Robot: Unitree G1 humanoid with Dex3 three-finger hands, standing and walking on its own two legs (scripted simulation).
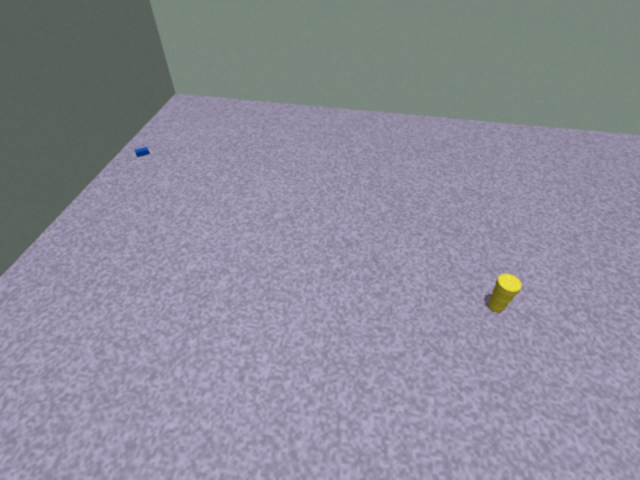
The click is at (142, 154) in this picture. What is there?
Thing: small brick
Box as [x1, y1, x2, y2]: [135, 147, 149, 156]
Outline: 147,148 144,147 136,149 135,152 137,156 149,153
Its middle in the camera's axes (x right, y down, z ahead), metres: -1.02 -0.49 +2.18
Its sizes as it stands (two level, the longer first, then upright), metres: 0.069 0.035 0.028
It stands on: the floor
